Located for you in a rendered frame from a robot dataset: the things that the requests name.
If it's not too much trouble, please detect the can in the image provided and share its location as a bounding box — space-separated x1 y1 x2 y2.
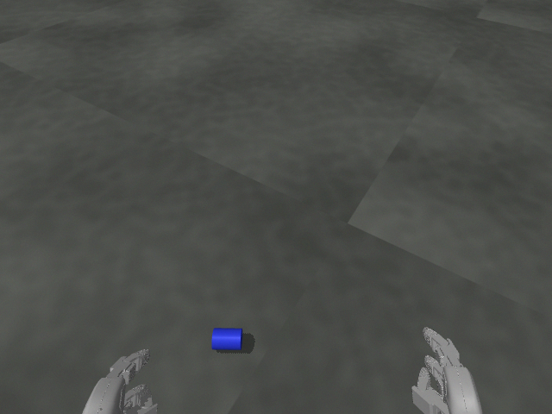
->
211 328 242 350

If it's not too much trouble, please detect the left robot hand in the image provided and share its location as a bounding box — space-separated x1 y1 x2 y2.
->
82 349 158 414

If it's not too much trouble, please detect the right robot hand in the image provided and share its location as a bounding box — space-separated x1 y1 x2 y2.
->
412 327 483 414

